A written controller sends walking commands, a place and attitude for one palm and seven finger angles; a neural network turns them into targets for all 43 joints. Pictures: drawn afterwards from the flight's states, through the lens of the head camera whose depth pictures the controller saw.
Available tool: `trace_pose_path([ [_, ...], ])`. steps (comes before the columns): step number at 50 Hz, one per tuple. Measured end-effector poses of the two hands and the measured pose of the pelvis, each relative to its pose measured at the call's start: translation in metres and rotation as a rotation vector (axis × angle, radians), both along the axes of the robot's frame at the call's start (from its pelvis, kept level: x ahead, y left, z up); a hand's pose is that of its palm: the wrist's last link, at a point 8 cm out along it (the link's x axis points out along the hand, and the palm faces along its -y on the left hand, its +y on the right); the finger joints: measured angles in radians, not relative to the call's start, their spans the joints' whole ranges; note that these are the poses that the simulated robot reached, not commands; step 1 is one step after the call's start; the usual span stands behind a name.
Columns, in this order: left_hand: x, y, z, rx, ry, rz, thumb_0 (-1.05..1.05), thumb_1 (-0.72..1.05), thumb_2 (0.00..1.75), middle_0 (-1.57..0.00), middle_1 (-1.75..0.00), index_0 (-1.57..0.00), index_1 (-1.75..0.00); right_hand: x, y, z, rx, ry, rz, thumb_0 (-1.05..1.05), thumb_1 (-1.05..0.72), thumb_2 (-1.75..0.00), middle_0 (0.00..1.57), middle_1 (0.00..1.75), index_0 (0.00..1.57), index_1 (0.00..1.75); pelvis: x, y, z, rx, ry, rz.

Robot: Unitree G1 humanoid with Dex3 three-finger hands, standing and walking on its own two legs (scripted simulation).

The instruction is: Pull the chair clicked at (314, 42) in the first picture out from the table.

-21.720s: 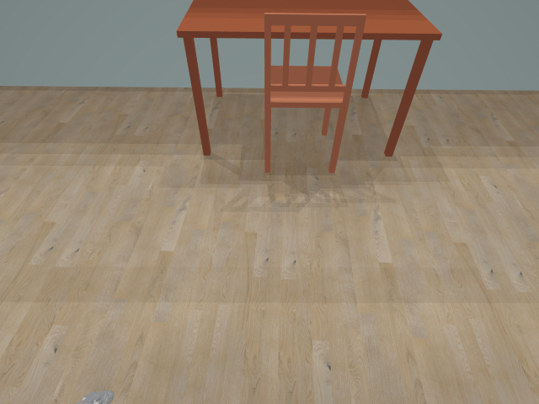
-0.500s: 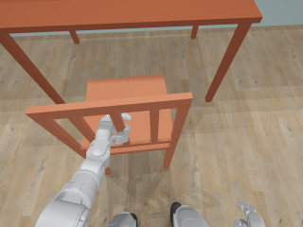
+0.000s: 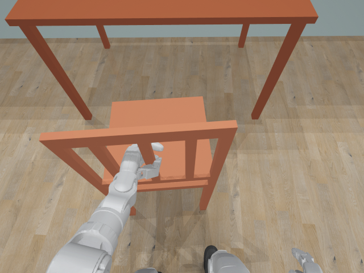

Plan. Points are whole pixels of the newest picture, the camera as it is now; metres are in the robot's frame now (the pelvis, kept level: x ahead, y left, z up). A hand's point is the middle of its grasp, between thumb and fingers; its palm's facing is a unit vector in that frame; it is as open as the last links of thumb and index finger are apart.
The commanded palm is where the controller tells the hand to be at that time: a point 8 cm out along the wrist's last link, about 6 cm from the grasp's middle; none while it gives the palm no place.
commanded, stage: step backward, pulling the chair out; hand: left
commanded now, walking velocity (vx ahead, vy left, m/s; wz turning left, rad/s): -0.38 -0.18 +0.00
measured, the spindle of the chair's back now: (150, 162) +0.39 +0.08 -0.10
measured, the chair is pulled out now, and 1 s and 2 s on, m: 0.44 0.67 0.71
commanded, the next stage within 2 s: stop walking, hand still on the chair in 0.56 s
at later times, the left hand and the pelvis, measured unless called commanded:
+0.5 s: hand (150, 209) +0.25 +0.07 -0.06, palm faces -0.12 -0.98 -0.14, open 5.6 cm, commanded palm +0.24 +0.13 -0.06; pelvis -0.11 +0.00 +0.00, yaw +1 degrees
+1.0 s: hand (145, 268) +0.14 +0.08 -0.06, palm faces -0.07 -0.99 -0.14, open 5.7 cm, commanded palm +0.13 +0.13 -0.04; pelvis -0.18 -0.02 +0.00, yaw -2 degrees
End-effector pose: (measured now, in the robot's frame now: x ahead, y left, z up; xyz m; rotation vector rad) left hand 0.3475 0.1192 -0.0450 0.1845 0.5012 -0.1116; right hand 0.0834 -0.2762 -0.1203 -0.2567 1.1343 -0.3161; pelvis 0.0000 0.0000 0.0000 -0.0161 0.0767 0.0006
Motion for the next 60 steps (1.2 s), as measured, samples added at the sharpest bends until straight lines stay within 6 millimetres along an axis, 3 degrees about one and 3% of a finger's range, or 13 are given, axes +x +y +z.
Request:
trace_pose_path([
  [6,-0.026,0.006,0.0,-0.009,0.001,-0.005,0.07,0.65,0.75,-0.22,-1.2,-0.5,-1.45,-0.026,0.012,0.01,0.011,-0.016,0.001,0.01,-0.9,-0.9,0.2,0.3,0.2,0.3,-0.025,0.002,0.003,0.032,-0.028,-0.028],
  [13,-0.057,0.007,0.0,0.008,-0.003,0.048,0.07,0.63,0.78,-0.25,-1.17,-0.5,-1.45,-0.054,0.026,-0.007,0.129,0.007,0.017,0.01,-0.9,-0.9,0.2,0.3,0.21,0.3,-0.049,-0.017,0.003,-0.011,-0.037,-0.034],
  [18,-0.076,0.004,0.001,0.012,0.01,0.061,0.08,0.62,0.78,-0.26,-1.16,-0.5,-1.45,-0.077,0.015,-0.008,0.111,0.01,0.008,0.01,-0.9,-0.9,0.2,0.3,0.21,0.3,-0.074,-0.019,0.005,0.012,-0.028,-0.019],
  [25,-0.105,0.006,0.001,-0.007,0.007,0.029,0.07,0.64,0.75,-0.23,-1.19,-0.5,-1.45,-0.101,0.001,0.002,-0.002,-0.011,0.02,0.01,-0.9,-0.9,0.2,0.3,0.21,0.3,-0.107,0.002,-0.001,0.004,-0.006,0.015],
  [31,-0.136,0.015,0.001,-0.026,0.016,0.003,0.07,0.66,0.75,-0.19,-1.21,-0.5,-1.45,-0.125,0.017,0.016,-0.006,-0.033,0.015,0.01,-0.9,-0.9,0.2,0.3,0.2,0.3,-0.127,0.011,0.003,0.025,-0.033,-0.017],
  [40,-0.178,0.02,0.003,-0.001,0.023,0.05,0.08,0.63,0.78,-0.24,-1.17,-0.49,-1.45,-0.153,0.043,-0.003,0.164,-0.031,0.034,0.01,-0.9,-0.9,0.2,0.3,0.21,0.3,-0.151,-0.008,0.006,-0.024,-0.051,-0.041],
  [47,-0.21,0.015,0.003,0.0,0.032,0.084,0.09,0.63,0.78,-0.25,-1.16,-0.49,-1.45,-0.167,0.021,0.004,0.117,-0.082,0.017,0.01,-0.9,-0.9,0.2,0.3,0.21,0.3,-0.173,-0.017,0.005,0.006,-0.073,-0.036],
  [53,-0.235,0.01,0.004,-0.003,0.044,0.085,0.09,0.63,0.76,-0.24,-1.17,-0.49,-1.45,-0.171,-0.002,0.018,0.044,-0.135,0.003,0.01,-0.9,-0.9,0.2,0.3,0.21,0.3,-0.181,-0.018,0.005,0.01,-0.094,-0.04],
  [60,-0.254,0.01,0.004,-0.009,0.057,0.064,0.09,0.64,0.75,-0.22,-1.2,-0.5,-1.45,-0.17,-0.001,0.027,0.013,-0.172,0.001,0.01,-0.9,-0.9,0.2,0.3,0.2,0.3,-0.179,-0.01,0.008,0.008,-0.104,-0.041],
])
